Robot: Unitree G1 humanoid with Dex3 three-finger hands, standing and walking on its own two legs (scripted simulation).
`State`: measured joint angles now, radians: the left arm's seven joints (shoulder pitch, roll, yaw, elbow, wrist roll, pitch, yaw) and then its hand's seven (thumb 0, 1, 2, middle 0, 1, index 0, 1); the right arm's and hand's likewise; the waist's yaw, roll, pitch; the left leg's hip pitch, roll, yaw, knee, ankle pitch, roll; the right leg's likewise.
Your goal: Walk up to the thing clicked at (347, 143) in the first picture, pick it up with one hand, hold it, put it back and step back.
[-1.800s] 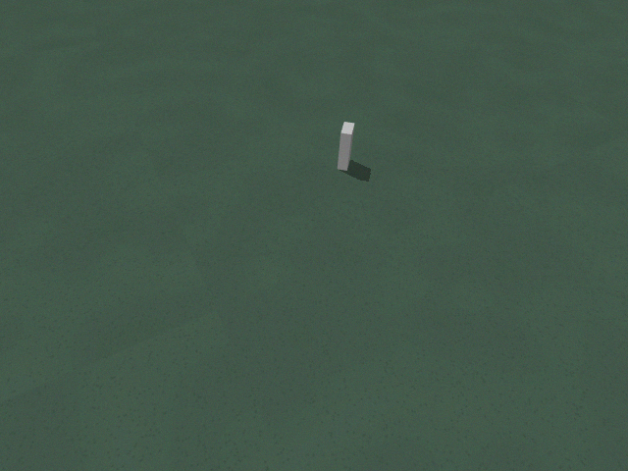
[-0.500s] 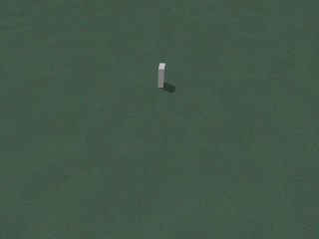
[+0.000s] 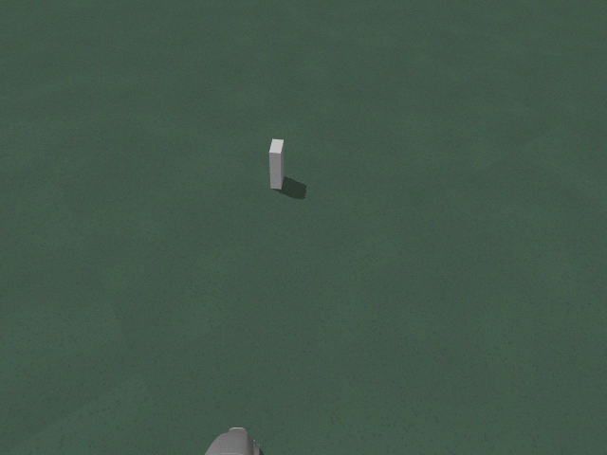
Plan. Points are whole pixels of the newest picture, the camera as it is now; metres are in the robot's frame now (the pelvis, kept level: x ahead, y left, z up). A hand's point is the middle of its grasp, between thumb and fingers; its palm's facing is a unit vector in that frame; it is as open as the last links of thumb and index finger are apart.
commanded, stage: walk up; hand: left
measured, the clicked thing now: (276, 164) +1.39 +0.20 -0.66
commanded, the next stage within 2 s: none
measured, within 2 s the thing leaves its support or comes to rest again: neither
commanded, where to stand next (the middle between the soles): +1.03 +0.00 m, yaw -3 degrees
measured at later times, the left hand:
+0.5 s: hand (174, 286) +0.40 +0.26 -0.13, palm faces -0.13 -0.90 -0.42, open 7.4 cm
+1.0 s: hand (176, 248) +0.52 +0.30 -0.17, palm faces -0.09 -0.93 -0.35, open 7.4 cm
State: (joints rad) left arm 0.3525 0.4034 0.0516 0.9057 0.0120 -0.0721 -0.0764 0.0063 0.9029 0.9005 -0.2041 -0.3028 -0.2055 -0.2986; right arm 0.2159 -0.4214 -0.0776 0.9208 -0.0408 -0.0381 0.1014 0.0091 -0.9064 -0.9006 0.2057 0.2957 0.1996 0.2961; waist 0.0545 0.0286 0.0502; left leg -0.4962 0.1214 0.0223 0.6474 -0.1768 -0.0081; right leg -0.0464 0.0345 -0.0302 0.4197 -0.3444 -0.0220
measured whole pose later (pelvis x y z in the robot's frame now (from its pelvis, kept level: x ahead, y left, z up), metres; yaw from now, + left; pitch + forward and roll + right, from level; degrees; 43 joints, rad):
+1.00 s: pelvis +0.49 +0.02 -0.01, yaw -3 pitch -2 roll -1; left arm 0.35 0.45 0.04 0.92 0.01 -0.05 -0.03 0.01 0.91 0.90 -0.20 -0.30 -0.20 -0.30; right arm 0.22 -0.41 -0.08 0.85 -0.02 -0.08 0.08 0.01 -0.91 -0.90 0.20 0.30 0.20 0.30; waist 0.02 -0.03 0.09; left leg -0.40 0.05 0.09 0.65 -0.22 0.04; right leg -0.26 -0.04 0.01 1.00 -0.47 -0.03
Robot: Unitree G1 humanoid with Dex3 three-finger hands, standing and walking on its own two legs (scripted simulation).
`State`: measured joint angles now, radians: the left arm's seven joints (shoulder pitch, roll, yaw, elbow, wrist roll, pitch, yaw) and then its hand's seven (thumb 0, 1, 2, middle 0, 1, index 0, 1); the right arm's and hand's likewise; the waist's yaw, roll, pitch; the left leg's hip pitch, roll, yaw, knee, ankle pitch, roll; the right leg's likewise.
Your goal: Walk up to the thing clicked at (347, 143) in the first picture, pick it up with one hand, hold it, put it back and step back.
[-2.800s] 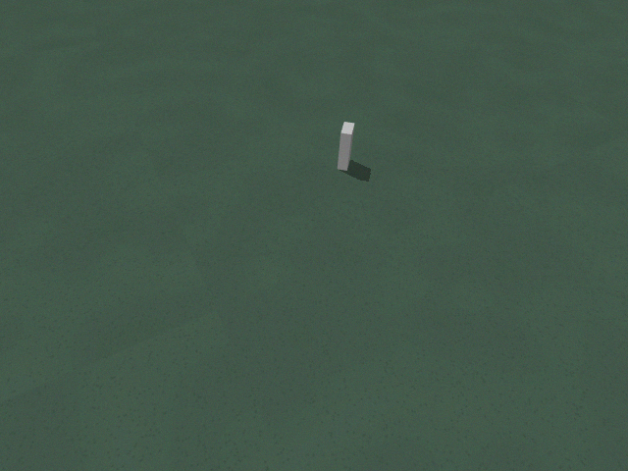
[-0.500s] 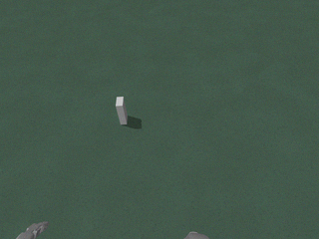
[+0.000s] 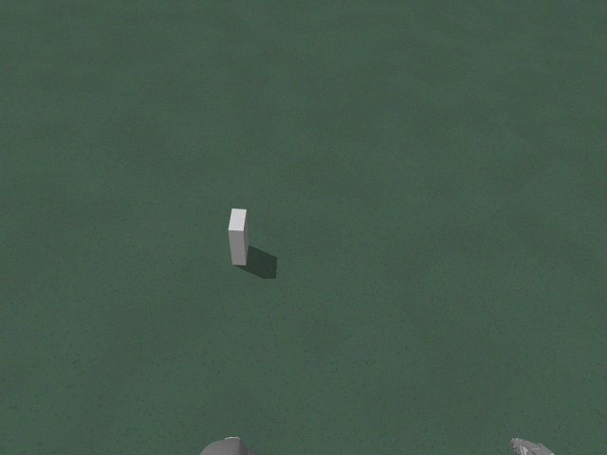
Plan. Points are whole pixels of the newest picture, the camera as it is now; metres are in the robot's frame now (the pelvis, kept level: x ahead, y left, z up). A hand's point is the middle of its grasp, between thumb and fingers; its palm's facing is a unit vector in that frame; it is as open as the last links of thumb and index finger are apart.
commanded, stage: walk up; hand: left
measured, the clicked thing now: (239, 238) +0.89 +0.22 -0.65
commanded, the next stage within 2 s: none
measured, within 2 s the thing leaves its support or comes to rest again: neither
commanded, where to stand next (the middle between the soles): +0.54 +0.01 m, yaw +0 degrees
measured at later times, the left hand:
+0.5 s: hand (155, 329) +0.31 +0.24 -0.11, palm faces -0.04 -0.92 -0.39, open 7.4 cm
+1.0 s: hand (142, 280) +0.41 +0.30 -0.14, palm faces -0.09 -0.94 -0.33, open 7.4 cm
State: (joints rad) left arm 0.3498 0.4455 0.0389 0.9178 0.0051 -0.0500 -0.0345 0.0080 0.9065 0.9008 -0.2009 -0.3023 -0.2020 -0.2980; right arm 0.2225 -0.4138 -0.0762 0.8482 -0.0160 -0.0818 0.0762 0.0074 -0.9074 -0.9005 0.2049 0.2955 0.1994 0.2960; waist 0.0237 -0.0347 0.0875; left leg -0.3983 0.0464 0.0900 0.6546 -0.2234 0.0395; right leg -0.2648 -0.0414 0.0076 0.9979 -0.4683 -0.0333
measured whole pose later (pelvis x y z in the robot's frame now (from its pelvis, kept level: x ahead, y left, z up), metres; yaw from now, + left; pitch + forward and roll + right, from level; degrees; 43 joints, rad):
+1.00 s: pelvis +0.35 +0.03 +0.01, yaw -1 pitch -3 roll +0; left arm 0.30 0.45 0.04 0.92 0.01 -0.03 -0.06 0.01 0.91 0.90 -0.20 -0.30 -0.20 -0.30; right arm 0.34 -0.40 -0.05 0.86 -0.02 -0.09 0.04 0.01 -0.90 -0.90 0.21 0.30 0.20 0.30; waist -0.01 -0.07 0.08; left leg -0.23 0.03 0.11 0.53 -0.25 0.03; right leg -0.49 -0.07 0.00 0.97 -0.35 -0.01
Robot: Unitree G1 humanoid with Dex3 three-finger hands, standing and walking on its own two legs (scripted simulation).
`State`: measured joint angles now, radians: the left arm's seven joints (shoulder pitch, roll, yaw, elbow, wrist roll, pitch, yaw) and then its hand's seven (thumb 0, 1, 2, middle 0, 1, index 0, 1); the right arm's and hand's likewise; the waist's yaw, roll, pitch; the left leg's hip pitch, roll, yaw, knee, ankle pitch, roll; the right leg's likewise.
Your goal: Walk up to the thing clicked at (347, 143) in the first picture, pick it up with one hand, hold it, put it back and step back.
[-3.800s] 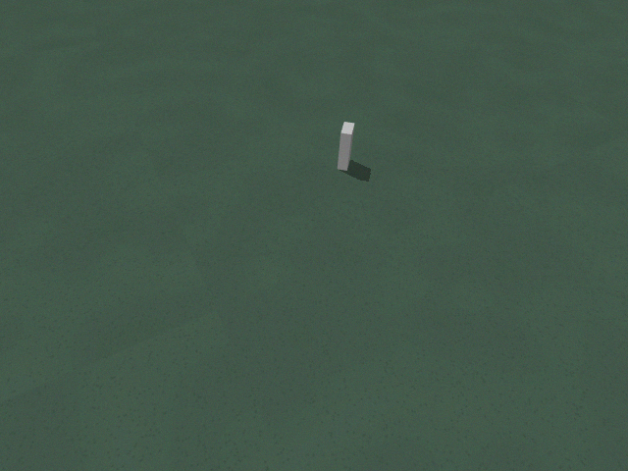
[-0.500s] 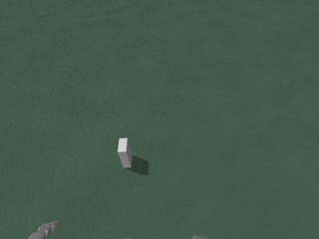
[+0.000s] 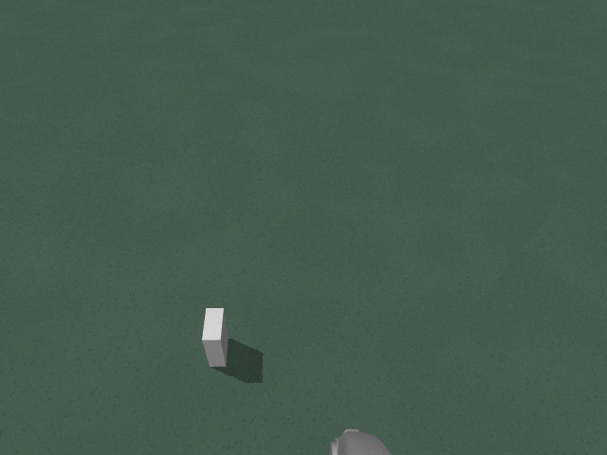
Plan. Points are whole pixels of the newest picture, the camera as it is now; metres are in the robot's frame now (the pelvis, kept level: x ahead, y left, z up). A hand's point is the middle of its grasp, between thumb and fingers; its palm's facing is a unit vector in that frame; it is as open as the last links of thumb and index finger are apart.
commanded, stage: walk up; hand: left
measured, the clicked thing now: (216, 338) +0.53 +0.21 -0.66
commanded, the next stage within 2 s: stand in 1.72 s
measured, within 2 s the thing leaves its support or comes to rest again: neither
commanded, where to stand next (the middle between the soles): +0.19 -0.01 m, yaw +1 degrees
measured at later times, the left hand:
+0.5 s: hand (128, 414) +0.20 +0.25 -0.16, palm faces -0.02 -0.93 -0.37, open 7.4 cm
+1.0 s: hand (126, 419) +0.20 +0.24 -0.15, palm faces +0.03 -0.94 -0.34, open 7.4 cm
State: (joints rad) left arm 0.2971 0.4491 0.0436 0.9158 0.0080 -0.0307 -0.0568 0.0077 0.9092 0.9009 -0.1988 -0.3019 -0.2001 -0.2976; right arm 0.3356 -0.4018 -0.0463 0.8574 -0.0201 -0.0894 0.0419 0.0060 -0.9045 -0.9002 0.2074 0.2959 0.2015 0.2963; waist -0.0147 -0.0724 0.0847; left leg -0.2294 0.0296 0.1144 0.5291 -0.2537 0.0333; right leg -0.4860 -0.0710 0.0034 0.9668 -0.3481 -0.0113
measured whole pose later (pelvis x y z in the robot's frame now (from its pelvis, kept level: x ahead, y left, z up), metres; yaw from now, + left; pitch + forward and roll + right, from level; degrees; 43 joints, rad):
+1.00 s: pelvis +0.13 -0.01 +0.01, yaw +1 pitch -3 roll +0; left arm 0.08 0.36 -0.01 1.16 -0.01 -0.01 -0.02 0.01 0.91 0.90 -0.20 -0.30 -0.20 -0.30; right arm 0.01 -0.36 0.01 1.13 0.00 -0.01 0.02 0.01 -0.91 -0.90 0.21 0.30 0.20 0.30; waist 0.03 0.01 0.07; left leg -0.19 0.03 0.03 0.39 -0.16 -0.01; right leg -0.16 -0.04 -0.04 0.38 -0.17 0.03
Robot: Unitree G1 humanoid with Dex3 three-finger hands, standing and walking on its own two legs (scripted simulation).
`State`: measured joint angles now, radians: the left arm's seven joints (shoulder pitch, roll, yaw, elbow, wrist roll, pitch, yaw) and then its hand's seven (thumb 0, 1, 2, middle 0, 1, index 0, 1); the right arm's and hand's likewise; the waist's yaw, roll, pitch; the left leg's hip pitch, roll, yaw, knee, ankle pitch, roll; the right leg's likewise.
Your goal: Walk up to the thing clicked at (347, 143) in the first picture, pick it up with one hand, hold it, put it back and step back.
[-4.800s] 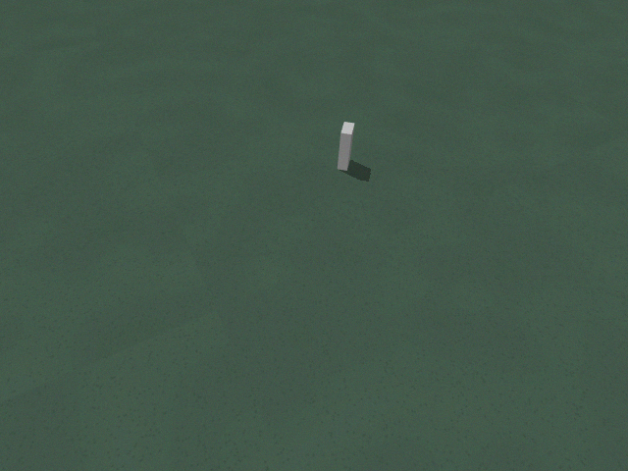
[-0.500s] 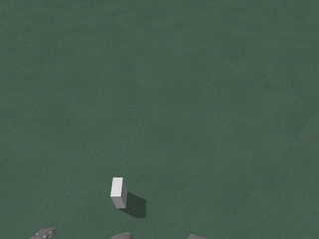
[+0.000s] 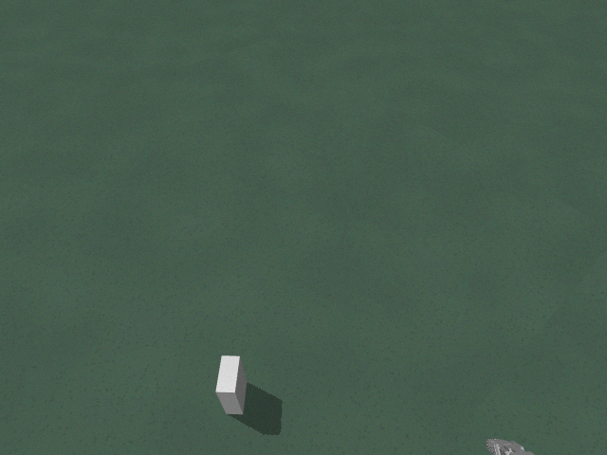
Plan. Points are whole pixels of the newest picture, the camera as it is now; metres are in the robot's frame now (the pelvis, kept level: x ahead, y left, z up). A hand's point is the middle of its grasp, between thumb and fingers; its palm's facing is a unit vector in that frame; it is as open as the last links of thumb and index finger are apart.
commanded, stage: walk up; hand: left
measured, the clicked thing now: (232, 386) +0.41 +0.21 -0.67
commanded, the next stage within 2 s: stand in 0.72 s
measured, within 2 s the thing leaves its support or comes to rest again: neither
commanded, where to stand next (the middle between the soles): +0.06 +0.00 m, yaw +0 degrees
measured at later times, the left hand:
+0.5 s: hand out of the picture +0.08 +0.25 -0.16, palm faces -0.02 -0.95 -0.32, open 7.4 cm
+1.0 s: hand out of the picture +0.10 +0.25 -0.15, palm faces -0.02 -0.94 -0.33, open 7.4 cm
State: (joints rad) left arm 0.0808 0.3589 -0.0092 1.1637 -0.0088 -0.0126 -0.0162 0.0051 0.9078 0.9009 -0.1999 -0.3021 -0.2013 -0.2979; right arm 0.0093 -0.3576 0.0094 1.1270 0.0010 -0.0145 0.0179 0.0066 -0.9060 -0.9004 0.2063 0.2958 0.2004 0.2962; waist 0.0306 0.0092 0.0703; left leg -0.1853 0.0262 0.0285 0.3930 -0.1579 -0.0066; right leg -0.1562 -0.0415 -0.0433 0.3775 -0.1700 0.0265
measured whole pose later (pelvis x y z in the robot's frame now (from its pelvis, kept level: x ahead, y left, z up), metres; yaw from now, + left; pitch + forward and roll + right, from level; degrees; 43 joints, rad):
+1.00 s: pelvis +0.02 +0.00 +0.00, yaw +0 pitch -2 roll +0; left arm 0.09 0.35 0.00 1.15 0.01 -0.01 -0.01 0.00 0.91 0.90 -0.20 -0.30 -0.20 -0.30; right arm 0.08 -0.35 -0.01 1.15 -0.02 -0.01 0.01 0.01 -0.91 -0.90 0.21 0.30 0.20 0.30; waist 0.00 0.00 0.05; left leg -0.14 0.02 0.03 0.32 -0.15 -0.01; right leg -0.12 -0.04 -0.04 0.33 -0.17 0.02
